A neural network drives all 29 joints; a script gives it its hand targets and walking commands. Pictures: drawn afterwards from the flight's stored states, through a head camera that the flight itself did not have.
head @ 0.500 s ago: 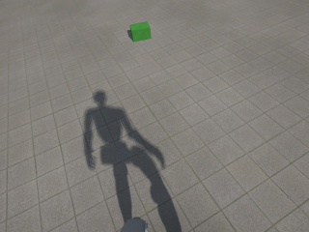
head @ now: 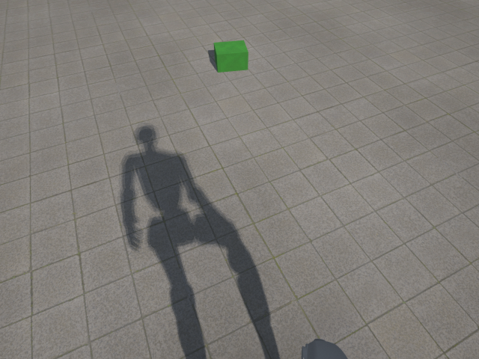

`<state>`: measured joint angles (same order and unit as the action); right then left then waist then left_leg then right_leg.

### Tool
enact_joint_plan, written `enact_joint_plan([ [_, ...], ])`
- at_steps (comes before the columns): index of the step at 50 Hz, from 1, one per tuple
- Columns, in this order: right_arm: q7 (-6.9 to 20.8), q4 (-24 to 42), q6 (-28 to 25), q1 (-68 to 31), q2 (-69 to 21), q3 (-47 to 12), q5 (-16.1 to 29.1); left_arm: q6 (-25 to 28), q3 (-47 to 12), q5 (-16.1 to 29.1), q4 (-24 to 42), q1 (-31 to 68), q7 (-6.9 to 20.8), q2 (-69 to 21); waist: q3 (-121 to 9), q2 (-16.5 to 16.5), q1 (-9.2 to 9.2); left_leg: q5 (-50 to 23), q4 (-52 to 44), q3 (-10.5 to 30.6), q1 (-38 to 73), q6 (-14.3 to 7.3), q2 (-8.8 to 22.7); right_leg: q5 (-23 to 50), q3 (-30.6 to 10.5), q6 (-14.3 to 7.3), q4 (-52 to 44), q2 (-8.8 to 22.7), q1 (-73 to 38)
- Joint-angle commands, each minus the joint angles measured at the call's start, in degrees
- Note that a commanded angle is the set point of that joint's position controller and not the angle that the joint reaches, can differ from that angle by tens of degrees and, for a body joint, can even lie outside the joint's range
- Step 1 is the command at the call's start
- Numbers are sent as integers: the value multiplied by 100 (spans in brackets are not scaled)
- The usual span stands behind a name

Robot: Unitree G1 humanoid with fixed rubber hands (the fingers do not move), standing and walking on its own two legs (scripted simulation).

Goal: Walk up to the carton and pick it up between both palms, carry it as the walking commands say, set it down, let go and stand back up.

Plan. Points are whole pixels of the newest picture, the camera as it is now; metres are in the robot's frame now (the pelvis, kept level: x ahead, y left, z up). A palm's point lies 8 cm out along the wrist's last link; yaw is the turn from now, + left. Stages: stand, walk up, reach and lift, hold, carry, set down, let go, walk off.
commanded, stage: walk up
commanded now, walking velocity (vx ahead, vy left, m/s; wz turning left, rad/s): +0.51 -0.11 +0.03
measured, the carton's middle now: (230, 56) +2.29 +0.14 -0.71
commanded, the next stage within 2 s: none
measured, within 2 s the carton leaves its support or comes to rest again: neither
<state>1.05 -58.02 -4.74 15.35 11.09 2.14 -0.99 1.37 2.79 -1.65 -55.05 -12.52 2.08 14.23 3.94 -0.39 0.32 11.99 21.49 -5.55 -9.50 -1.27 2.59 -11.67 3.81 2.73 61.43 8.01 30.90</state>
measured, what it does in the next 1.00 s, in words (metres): walks ahead: right foot, then left foot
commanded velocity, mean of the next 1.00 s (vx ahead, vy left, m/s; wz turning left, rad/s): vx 0.50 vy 0.11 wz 0.02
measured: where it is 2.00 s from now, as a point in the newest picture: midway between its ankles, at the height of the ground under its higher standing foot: (238, 186)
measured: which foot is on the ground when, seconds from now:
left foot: down 0.00-0.28, up 0.30-0.78, down 0.80-1.00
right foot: up 0.00-0.26, down 0.28-0.82, up 0.84-1.00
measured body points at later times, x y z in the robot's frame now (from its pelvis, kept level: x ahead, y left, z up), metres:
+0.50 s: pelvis +0.27 -0.07 -0.01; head +0.29 -0.11 +0.44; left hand +0.30 +0.19 -0.13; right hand +0.30 -0.32 -0.17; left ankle +0.26 +0.10 -0.66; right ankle +0.29 -0.17 -0.75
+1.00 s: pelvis +0.52 +0.02 +0.00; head +0.55 +0.04 +0.45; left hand +0.57 +0.28 -0.15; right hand +0.57 -0.22 -0.14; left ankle +0.51 +0.13 -0.75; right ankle +0.51 -0.13 -0.66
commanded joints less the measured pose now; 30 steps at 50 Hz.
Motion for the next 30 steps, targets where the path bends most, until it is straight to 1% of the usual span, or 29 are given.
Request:
enact_joint_plan([
  [1,-32,81,-102,590,777,165,28,-35,40,17,188,-67,87,191,164,826,-89,-810,-1218,984,414,-365,1342,566,-86,49,-301,153,877],
  [2,-32,111,-99,621,779,141,-26,-69,35,20,357,362,134,136,-17,852,-219,-197,-1359,1016,582,-408,1398,669,-80,15,-548,101,854],
  [3,-41,94,-91,730,654,131,-24,-110,48,39,388,615,185,99,121,941,-276,-247,-1394,1103,846,-374,1418,747,-129,-20,-731,96,1115],
  [4,-51,103,-88,652,748,134,-20,-105,7,62,524,801,221,62,348,1026,-214,-55,-1482,902,164,-370,1371,1082,6,36,-1331,60,664],
  [5,-76,100,-96,708,769,117,-22,-85,6,71,547,1103,215,43,367,744,-271,-254,-1581,852,226,-417,1400,1099,19,-36,-1654,-3,543],
  [6,-97,38,-114,882,779,104,-28,-35,-15,84,698,1407,232,51,302,918,-384,-526,-1617,474,576,-305,1097,1073,268,-74,-2139,-184,375],
  [7,-115,-125,-115,1045,825,122,-37,-31,-6,104,661,1453,211,75,279,1068,-419,-672,-1573,421,567,-333,1090,1041,304,-62,-2424,-206,130],
  [8,-102,-168,-92,790,1055,158,-22,-1,44,106,697,1239,200,284,282,1479,-245,-378,-1705,253,460,-316,1040,1034,230,-137,-2763,-142,-252],
  [9,-105,-258,-50,1091,833,101,-14,-5,62,62,684,1372,184,190,270,1158,-383,-921,-1527,205,626,-343,994,778,500,-132,-2699,-364,-361],
  [10,-130,-389,-47,1362,791,103,-8,53,68,61,742,1364,102,172,194,786,-368,-1779,-1113,357,888,-408,1141,578,417,-169,-2778,-330,-435],
  [11,-131,-492,3,1352,857,123,-54,74,58,67,674,1312,95,216,158,1230,-380,-2074,-908,244,907,-398,1087,557,542,-171,-2940,-344,-458],
  [12,-176,-525,-6,1304,923,119,25,154,152,23,580,773,21,307,-48,724,11,-2570,-162,312,723,-281,1110,721,237,-219,-3189,-235,-1326],
  [13,-157,-397,19,1089,983,128,19,194,175,5,322,96,-51,349,-649,354,283,-2787,723,-6,524,-261,851,621,659,-197,-3430,-521,-2245],
  [14,-154,-386,30,1190,954,117,33,234,370,-41,4,-1123,-140,994,-1308,-150,745,-824,2236,-13,-726,-91,490,670,-428,-288,-3391,315,-3968],
  [15,-92,0,21,1356,630,77,116,220,563,-26,-200,-2156,-258,1893,-2113,-1791,892,1966,4151,170,-2392,96,-450,498,-3444,-871,-4302,2312,-5036],
  [16,-114,63,90,1323,875,202,109,139,555,80,-143,-2022,-257,1843,-2208,-1091,654,1958,5207,1098,-2492,23,-19,-23,-3992,-1137,-4524,2262,-4679],
  [17,-83,-58,105,1110,805,171,10,134,482,55,46,-1351,-251,1493,-1454,-644,438,1429,5200,1116,-2521,-7,297,-644,-3465,-1092,-4621,2131,-3729],
  [18,-51,-163,115,1090,608,133,-41,151,407,23,77,-843,-237,1165,-717,-732,276,961,5076,993,-2402,21,433,-613,-2867,-970,-4701,1888,-2909],
  [19,-6,-200,148,1138,531,157,-52,216,311,25,141,-569,-225,771,-455,-328,63,287,4961,959,-2150,104,586,-169,-2108,-758,-4698,1481,-2349],
  [20,80,-180,270,990,351,99,-72,214,264,26,145,-148,-234,661,-94,-606,-70,394,4845,759,-1904,181,589,-646,-1389,-696,-4906,1122,-1755],
  [21,140,-117,375,1063,348,82,-106,234,273,2,206,11,-185,523,91,-980,-196,154,4869,737,-1910,231,577,-750,-1196,-762,-5054,1116,-1325],
  [22,122,-96,385,1088,379,135,-118,269,251,18,96,-238,-156,482,-48,-711,-120,-79,4502,765,-1871,228,596,-745,-1286,-625,-5075,1044,-1514],
  [23,150,-77,419,805,366,147,-93,280,249,42,83,-331,-156,474,-160,-677,-135,-160,4367,600,-1820,279,602,-708,-962,-687,-5088,1003,-1476],
  [24,166,61,440,529,419,152,-103,323,230,25,2,-475,-185,588,58,-665,-111,-185,4154,596,-2126,298,684,-595,-863,-738,-5208,1033,-1522],
  [25,177,191,430,281,357,134,-104,424,242,19,25,-765,-177,625,179,-750,14,-331,3902,612,-2413,309,746,-153,-1024,-834,-5312,1264,-1683],
  [26,195,150,430,239,373,153,-106,418,257,59,-34,-958,-179,653,107,-352,25,-671,3731,581,-2355,307,699,-72,-893,-700,-5274,1173,-1713],
  [27,214,333,460,-56,425,154,-80,412,242,17,-51,-981,-205,729,166,-554,64,-538,3230,588,-2586,335,690,-200,-844,-840,-5307,1253,-1996],
  [28,255,386,470,-250,422,157,-83,393,214,28,-139,-1105,-212,680,130,-556,163,-584,3008,469,-2327,428,703,-337,-723,-700,-5331,1085,-1774],
  [30,318,540,458,-769,201,80,-63,362,190,-9,-147,-1191,-229,692,286,-464,230,-699,2194,366,-2284,494,571,-179,-479,-771,-5376,1079,-1848],
])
